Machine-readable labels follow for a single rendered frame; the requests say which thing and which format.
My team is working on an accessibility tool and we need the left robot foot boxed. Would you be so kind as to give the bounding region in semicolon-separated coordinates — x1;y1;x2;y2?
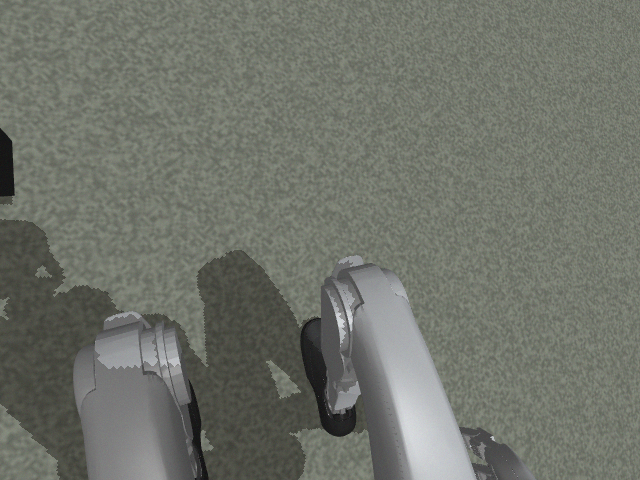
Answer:
188;379;209;480

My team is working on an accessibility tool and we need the right robot hand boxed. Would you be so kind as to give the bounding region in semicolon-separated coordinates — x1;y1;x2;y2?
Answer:
459;427;536;480

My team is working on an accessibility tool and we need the right robot foot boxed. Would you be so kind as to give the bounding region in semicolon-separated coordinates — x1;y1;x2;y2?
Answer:
300;318;356;437

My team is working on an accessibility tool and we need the cube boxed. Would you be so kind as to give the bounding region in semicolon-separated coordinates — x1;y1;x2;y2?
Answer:
0;128;15;197

